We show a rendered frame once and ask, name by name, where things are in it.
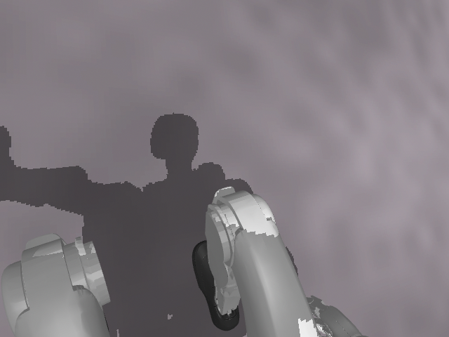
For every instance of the right robot foot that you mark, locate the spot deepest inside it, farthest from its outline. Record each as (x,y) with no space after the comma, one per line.
(205,281)

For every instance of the right robot hand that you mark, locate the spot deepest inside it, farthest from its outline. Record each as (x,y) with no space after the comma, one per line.
(330,320)

